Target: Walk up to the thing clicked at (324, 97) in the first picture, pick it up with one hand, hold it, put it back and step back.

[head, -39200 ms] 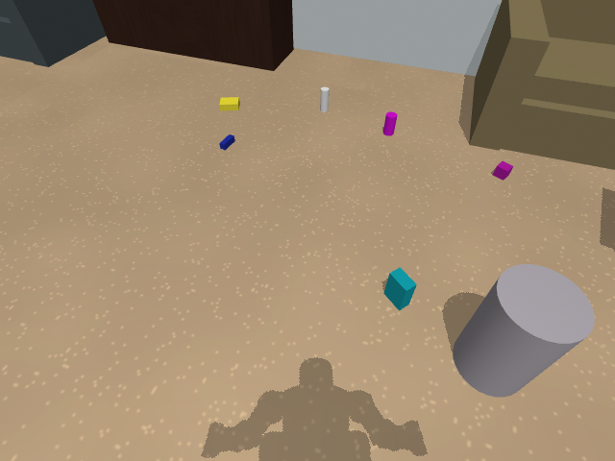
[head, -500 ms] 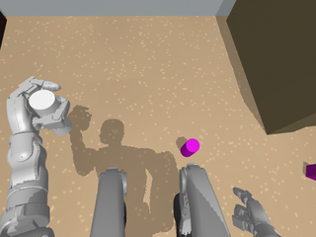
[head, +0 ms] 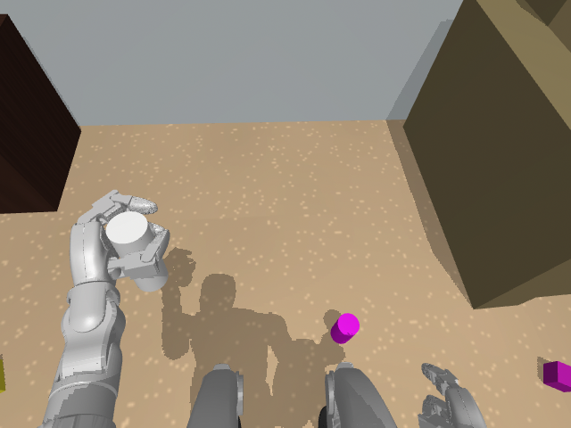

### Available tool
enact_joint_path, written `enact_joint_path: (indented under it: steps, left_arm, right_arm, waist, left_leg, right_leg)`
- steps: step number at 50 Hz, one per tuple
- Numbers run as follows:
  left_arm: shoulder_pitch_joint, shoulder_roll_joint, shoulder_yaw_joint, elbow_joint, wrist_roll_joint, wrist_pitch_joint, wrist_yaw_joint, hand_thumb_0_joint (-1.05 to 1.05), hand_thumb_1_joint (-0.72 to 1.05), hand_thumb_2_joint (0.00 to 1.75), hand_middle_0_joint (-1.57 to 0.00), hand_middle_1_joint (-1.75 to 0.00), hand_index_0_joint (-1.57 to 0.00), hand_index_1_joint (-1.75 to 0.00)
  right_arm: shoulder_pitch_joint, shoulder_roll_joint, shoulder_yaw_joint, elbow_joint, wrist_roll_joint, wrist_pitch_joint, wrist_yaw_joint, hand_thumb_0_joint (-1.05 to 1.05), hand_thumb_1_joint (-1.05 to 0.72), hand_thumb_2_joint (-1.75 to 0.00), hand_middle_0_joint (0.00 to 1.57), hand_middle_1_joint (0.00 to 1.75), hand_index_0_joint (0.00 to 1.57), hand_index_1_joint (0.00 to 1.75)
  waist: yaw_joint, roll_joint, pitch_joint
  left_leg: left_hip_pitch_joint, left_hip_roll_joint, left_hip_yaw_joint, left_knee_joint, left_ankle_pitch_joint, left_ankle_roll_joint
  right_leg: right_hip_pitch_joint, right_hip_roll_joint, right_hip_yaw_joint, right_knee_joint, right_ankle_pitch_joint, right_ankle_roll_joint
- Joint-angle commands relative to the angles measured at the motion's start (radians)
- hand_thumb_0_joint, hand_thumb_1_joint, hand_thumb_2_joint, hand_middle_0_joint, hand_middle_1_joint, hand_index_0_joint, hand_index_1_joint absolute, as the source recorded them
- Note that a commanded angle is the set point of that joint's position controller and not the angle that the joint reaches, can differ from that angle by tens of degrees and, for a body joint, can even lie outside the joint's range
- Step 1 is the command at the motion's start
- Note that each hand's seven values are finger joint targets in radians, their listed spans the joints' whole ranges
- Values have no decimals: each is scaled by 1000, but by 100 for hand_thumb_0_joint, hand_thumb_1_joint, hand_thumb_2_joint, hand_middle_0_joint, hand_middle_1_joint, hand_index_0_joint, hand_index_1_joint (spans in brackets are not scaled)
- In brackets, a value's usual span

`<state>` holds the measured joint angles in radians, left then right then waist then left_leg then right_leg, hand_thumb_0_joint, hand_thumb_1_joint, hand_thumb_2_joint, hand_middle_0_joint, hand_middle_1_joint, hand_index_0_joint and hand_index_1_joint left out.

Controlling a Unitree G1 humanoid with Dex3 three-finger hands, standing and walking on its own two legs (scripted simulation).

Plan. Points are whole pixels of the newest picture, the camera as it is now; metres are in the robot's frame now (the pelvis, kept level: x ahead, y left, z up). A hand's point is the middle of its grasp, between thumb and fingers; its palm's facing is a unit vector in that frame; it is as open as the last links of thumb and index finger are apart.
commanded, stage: lift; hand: left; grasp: from the side
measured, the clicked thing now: (141, 255) +0.36 +0.22 -0.02
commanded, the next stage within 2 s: hold in 0.86 s
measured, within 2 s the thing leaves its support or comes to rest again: neither
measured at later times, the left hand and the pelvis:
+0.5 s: hand (141, 225) +0.35 +0.18 +0.09, palm faces +0.25 -0.97 -0.03, open 6.8 cm; pelvis +0.01 -0.01 +0.05, yaw +1 degrees
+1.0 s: hand (145, 204) +0.37 +0.17 +0.11, palm faces +0.24 -0.97 -0.03, open 6.8 cm; pelvis +0.04 -0.01 +0.07, yaw +1 degrees
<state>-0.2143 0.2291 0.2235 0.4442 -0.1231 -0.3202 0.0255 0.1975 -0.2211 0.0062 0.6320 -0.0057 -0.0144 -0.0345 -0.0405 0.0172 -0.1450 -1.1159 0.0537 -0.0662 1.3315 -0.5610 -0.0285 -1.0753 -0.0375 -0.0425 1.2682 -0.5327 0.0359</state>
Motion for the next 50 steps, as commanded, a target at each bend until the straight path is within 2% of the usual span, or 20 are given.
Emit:
enact_joint_path:
  steps: [1,2,8,10,11,12,13,15,16,17,22,24,28,37,38,39,43,44,48,50]
  left_arm:
    - [-230,122,39,-201,-18,-109,14,0,46,121,-122,-131,-124,-130]
    - [-255,132,38,-224,-12,-118,17,0,47,121,-121,-131,-124,-130]
    - [-248,104,1,-243,-5,-148,23,0,44,118,-119,-127,-121,-127]
    - [-234,108,12,-246,-6,-149,32,0,44,119,-120,-129,-122,-128]
    - [-231,94,-3,-261,-6,-150,33,0,44,119,-121,-129,-123,-129]
    - [-268,109,5,-310,-9,-153,39,0,42,119,-120,-129,-122,-128]
    - [-221,82,-7,-251,-9,-145,39,0,44,119,-120,-128,-122,-128]
    - [-234,85,-10,-266,-8,-144,43,0,44,120,-120,-128,-121,-128]
    - [-221,98,10,-245,-4,-140,48,0,45,119,-119,-127,-120,-127]
    - [-238,86,-20,-271,-1,-143,47,0,44,119,-119,-128,-120,-127]
    - [-193,63,-15,-225,-9,-129,50,0,43,119,-119,-128,-121,-128]
    - [-208,53,-24,-239,-11,-128,49,0,42,121,-119,-129,-121,-128]
    - [-194,60,-23,-235,0,-126,54,0,43,122,-120,-131,-122,-130]
    - [-204,77,-12,-318,-9,-139,59,0,40,122,-120,-131,-122,-131]
    - [-180,51,-31,-286,-12,-136,55,0,38,121,-122,-132,-123,-132]
    - [-194,60,-23,-296,-12,-135,55,0,37,121,-120,-131,-122,-131]
    - [-181,66,-32,-296,-2,-123,55,0,41,120,-120,-130,-122,-129]
    - [-157,46,-40,-270,-6,-118,52,0,39,120,-120,-129,-121,-129]
    - [-161,52,-22,-288,-16,-114,48,0,44,121,-120,-130,-121,-130]
    - [-152,53,-26,-275,-8,-114,52,0,47,116,-125,-133,-127,-131]
  right_arm:
    - [31,-136,-56,-86,2,-32,-7,0,-89,-89,20,30,20,30]
    - [22,-139,-58,-100,1,-34,-8,0,-89,-89,20,30,20,30]
    - [21,-132,-54,-96,-8,-37,-6,0,-90,-90,20,30,20,30]
    - [15,-133,-54,-102,-8,-35,-8,0,-90,-90,20,30,20,30]
    - [15,-124,-50,-101,-11,-34,-8,0,-90,-90,20,30,20,30]
    - [13,-129,-49,-113,-9,-36,-11,0,-90,-90,20,30,20,30]
    - [6,-128,-48,-108,-8,-34,-12,0,-90,-90,20,30,20,30]
    - [4,-125,-46,-111,-9,-33,-15,0,-90,-90,20,30,20,30]
    - [4,-126,-49,-106,-8,-33,-17,0,-90,-90,20,30,20,30]
    - [7,-119,-45,-108,-7,-31,-18,0,-90,-90,20,30,20,30]
    - [-3,-113,-45,-112,-8,-29,-22,0,-90,-90,20,30,20,30]
    - [8,-113,-45,-108,-10,-26,-20,0,-90,-90,20,30,20,30]
    - [4,-114,-49,-110,-12,-21,-19,0,-90,-90,20,30,20,30]
    - [0,-111,-48,-120,-10,-12,-18,0,-91,-90,20,30,20,30]
    - [-1,-110,-47,-118,-12,-11,-17,0,-91,-90,20,30,20,30]
    - [1,-113,-50,-115,-11,-11,-17,0,-91,-90,20,30,20,30]
    - [8,-116,-54,-109,-10,-6,-20,0,-91,-90,20,30,20,30]
    - [7,-113,-52,-113,-10,-3,-19,0,-91,-90,20,30,20,30]
    - [6,-114,-54,-115,-9,-1,-17,0,-90,-90,20,30,20,30]
    - [7,-118,-57,-111,-9,0,-14,0,-92,-90,20,30,20,30]
  waist:
    - [9,40,-312]
    - [12,51,-339]
    - [13,51,-333]
    - [20,31,-316]
    - [16,41,-327]
    - [23,59,-360]
    - [16,30,-312]
    - [11,32,-301]
    - [17,17,-275]
    - [10,26,-278]
    - [18,0,-234]
    - [11,3,-256]
    - [13,12,-226]
    - [26,14,-264]
    - [17,2,-257]
    - [15,16,-257]
    - [16,12,-239]
    - [13,-3,-222]
    - [20,-2,-229]
    - [25,14,-210]
  left_leg:
    - [325,-25,8,-272,213,28]
    - [346,-28,14,-276,227,27]
    - [408,-31,23,-333,227,25]
    - [411,-34,29,-356,204,27]
    - [410,-36,31,-362,209,26]
    - [445,-36,32,-371,218,23]
    - [437,-35,31,-379,209,25]
    - [439,-38,38,-390,211,26]
    - [439,-37,39,-400,205,26]
    - [447,-38,40,-407,206,26]
    - [468,-41,49,-435,224,27]
    - [486,-41,50,-440,260,26]
    - [520,-41,54,-459,292,24]
    - [578,-42,55,-488,353,20]
    - [582,-42,55,-485,366,21]
    - [594,-41,57,-486,378,21]
    - [608,-41,61,-495,402,20]
    - [604,-40,59,-497,406,21]
    - [615,-42,60,-510,424,20]
    - [621,-40,61,-518,426,16]
  right_leg:
    - [232,35,-15,-216,221,-51]
    - [250,33,-10,-221,236,-51]
    - [324,35,-12,-273,245,-47]
    - [356,35,-11,-298,227,-45]
    - [379,35,-9,-306,234,-44]
    - [391,34,-8,-310,242,-45]
    - [383,35,-12,-320,235,-43]
    - [411,35,-7,-343,243,-40]
    - [412,35,-7,-354,237,-39]
    - [421,34,-5,-358,237,-40]
    - [464,34,-2,-402,258,-34]
    - [491,37,-3,-402,291,-35]
    - [499,38,-4,-417,323,-37]
    - [584,37,-2,-441,380,-33]
    - [584,40,-2,-440,393,-33]
    - [580,40,0,-440,409,-33]
    - [592,38,2,-455,436,-32]
    - [597,39,-1,-460,437,-31]
    - [622,40,-3,-470,456,-31]
    - [614,39,-3,-472,449,-34]
